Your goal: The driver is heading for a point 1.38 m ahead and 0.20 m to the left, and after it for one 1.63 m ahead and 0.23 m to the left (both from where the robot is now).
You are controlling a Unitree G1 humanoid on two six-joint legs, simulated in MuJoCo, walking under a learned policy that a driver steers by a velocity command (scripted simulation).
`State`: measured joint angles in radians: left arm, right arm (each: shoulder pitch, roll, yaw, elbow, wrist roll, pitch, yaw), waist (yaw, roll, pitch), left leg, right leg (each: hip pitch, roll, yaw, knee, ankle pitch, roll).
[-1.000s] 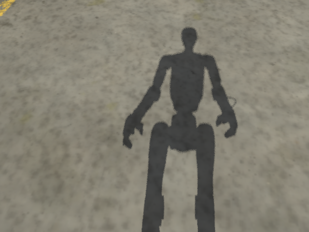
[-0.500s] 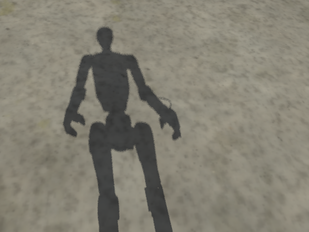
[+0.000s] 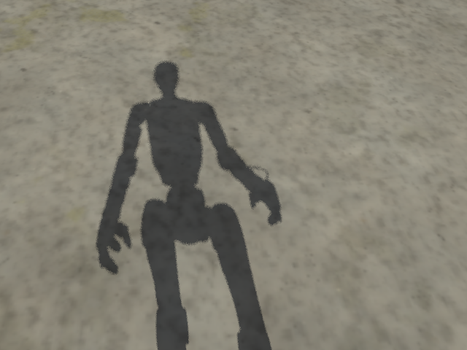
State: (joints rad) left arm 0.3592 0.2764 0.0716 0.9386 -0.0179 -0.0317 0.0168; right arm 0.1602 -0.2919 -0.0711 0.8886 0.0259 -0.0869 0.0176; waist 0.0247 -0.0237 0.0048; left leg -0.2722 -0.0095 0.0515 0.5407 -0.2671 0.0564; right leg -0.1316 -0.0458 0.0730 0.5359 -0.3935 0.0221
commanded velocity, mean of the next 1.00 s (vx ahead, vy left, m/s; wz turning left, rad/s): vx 0.37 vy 0.00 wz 0.10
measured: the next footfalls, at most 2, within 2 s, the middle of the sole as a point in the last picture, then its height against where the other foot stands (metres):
right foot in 0.46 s outside the picture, level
left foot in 0.94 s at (208, 314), level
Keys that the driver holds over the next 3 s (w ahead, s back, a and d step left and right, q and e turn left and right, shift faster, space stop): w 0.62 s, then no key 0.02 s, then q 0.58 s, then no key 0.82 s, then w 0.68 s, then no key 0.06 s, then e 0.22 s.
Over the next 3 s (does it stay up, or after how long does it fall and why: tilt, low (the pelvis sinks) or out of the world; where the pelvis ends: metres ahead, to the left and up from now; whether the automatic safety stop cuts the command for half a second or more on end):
stays up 0.85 0.14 0.01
